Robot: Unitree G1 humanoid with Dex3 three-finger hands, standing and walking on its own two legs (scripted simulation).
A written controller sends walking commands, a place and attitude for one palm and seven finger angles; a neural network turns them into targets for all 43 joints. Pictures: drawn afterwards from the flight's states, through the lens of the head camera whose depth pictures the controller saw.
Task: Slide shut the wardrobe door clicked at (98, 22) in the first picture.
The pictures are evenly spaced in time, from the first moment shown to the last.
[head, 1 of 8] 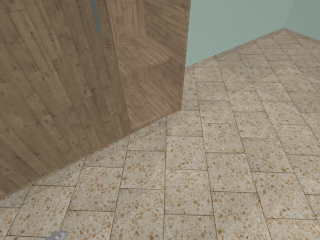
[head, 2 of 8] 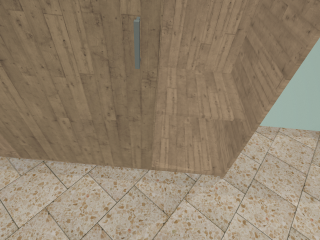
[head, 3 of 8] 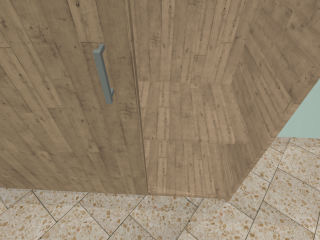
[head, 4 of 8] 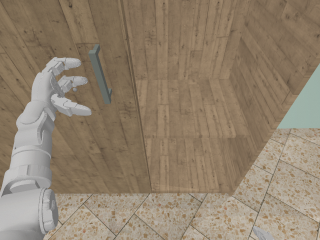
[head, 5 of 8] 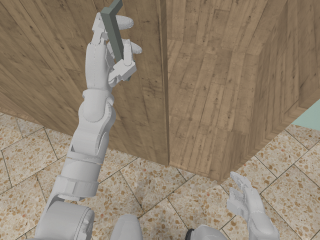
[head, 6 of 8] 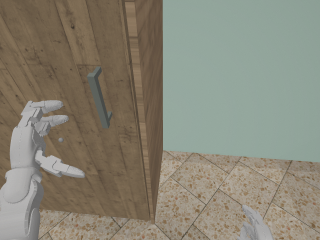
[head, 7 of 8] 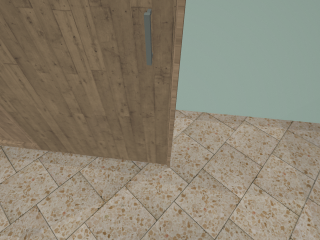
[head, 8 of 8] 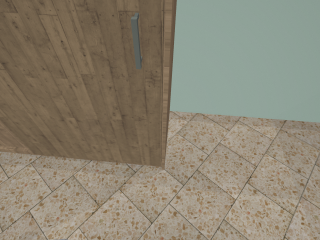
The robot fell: no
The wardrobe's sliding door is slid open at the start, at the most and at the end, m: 0.49 0.49 0.00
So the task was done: yes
